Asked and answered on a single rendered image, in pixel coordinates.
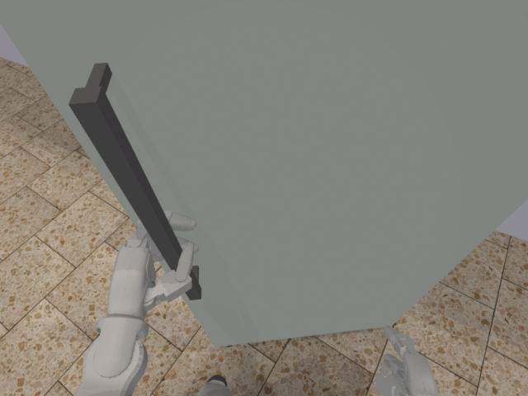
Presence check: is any fridge door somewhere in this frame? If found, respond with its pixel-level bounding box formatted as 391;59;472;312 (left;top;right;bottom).
0;0;528;347

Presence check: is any robot left forearm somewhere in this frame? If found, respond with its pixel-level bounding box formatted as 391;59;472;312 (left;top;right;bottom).
73;314;149;396

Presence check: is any right robot hand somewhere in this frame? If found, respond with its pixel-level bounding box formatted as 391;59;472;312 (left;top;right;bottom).
375;326;439;396

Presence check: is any left robot shin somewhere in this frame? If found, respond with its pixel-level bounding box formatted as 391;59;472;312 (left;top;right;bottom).
209;379;225;386

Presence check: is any left robot hand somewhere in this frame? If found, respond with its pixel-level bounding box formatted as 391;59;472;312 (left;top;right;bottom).
107;211;199;320

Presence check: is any handle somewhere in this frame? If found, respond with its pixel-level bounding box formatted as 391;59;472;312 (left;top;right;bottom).
69;63;201;300

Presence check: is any robot left foot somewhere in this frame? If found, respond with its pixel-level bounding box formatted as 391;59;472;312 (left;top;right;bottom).
207;375;227;386

